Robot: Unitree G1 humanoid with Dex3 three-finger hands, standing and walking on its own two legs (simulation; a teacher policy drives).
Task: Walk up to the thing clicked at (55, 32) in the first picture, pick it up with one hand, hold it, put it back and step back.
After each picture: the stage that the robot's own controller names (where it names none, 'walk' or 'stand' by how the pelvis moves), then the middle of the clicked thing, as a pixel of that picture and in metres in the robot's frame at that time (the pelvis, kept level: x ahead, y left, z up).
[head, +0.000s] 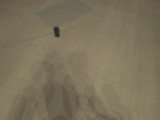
stand; (56, 32) +1.55 +0.27 -0.72
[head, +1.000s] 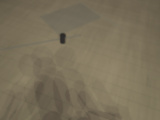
walk; (62, 38) +1.44 +0.14 -0.71
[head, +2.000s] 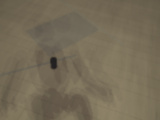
walk; (53, 63) +0.98 +0.19 -0.72
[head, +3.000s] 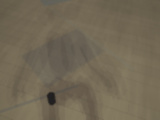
walk; (51, 98) +0.63 +0.20 -0.71
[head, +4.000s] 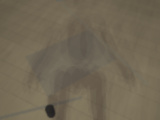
stand; (50, 111) +0.46 +0.21 -0.69
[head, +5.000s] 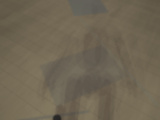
stand; out of the picture +0.46 +0.17 -0.72
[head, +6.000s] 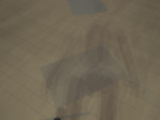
stand; out of the picture +0.44 +0.19 -0.73
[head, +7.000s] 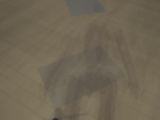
stand; out of the picture +0.43 +0.20 -0.73
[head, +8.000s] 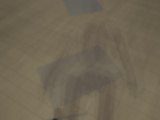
stand; out of the picture +0.43 +0.20 -0.73
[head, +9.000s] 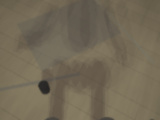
go down; (44, 87) +0.47 +0.21 -0.58
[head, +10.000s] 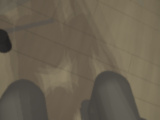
go down; (1, 41) +0.50 +0.26 -0.30
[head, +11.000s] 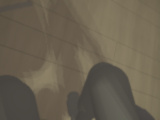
close in; out of the picture +0.50 +0.28 -0.26
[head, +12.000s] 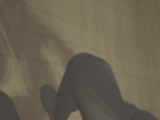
close; out of the picture +0.48 +0.32 -0.23
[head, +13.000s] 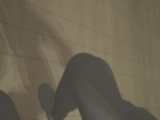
lift; out of the picture +0.47 +0.31 -0.24
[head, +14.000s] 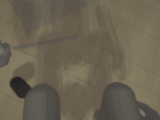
hold; (20, 86) +0.34 +0.26 -0.33
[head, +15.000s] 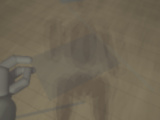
lift; out of the picture +0.16 +0.28 -0.69
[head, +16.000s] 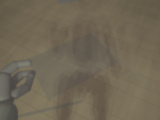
hold; out of the picture +0.12 +0.38 -0.70
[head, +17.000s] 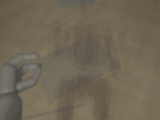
stand; out of the picture +0.08 +0.45 -0.70
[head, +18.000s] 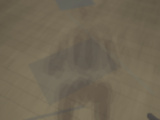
stand; out of the picture +0.05 +0.52 -0.68
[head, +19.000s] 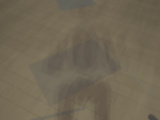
stand; out of the picture +0.00 +0.57 -0.68
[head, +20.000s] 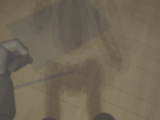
crouch; out of the picture -0.01 +0.62 -0.58
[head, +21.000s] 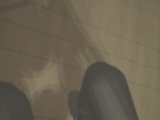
lower; out of the picture -0.05 +0.65 -0.28
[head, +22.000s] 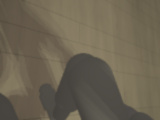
lower; out of the picture -0.15 +0.64 -0.26
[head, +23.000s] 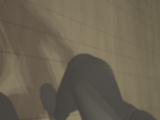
lower; out of the picture -0.17 +0.66 -0.26
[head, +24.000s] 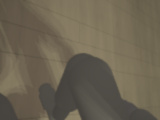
lower; out of the picture -0.18 +0.67 -0.26
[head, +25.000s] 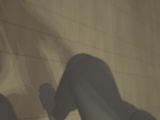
lower; out of the picture -0.19 +0.68 -0.26
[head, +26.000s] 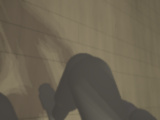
open; out of the picture -0.19 +0.68 -0.26
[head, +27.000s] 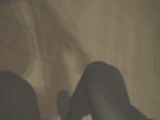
stand; out of the picture -0.15 +0.69 -0.28
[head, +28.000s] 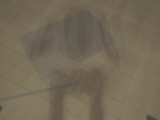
stand; out of the picture -0.08 +0.74 -0.62
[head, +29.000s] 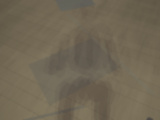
stand; out of the picture -0.08 +0.75 -0.69
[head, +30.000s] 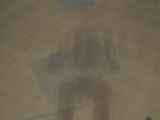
stand; out of the picture -0.09 +0.74 -0.69
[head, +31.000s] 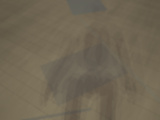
stand; out of the picture -0.05 +0.75 -0.74
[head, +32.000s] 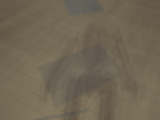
stand; out of the picture -0.07 +0.76 -0.75
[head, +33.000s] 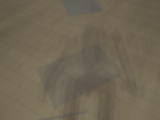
stand; out of the picture -0.08 +0.76 -0.75
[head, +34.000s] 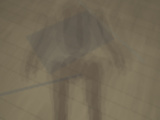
walk; out of the picture -0.01 +0.70 -0.73
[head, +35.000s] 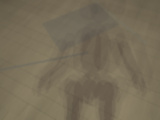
walk; out of the picture +0.35 +0.75 -0.73
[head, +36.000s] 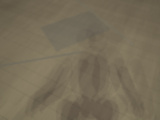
stand; out of the picture +0.56 +0.77 -0.73
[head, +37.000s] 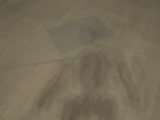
stand; out of the picture +0.53 +0.74 -0.75
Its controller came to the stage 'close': yes
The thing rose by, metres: 0.16
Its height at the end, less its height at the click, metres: -0.02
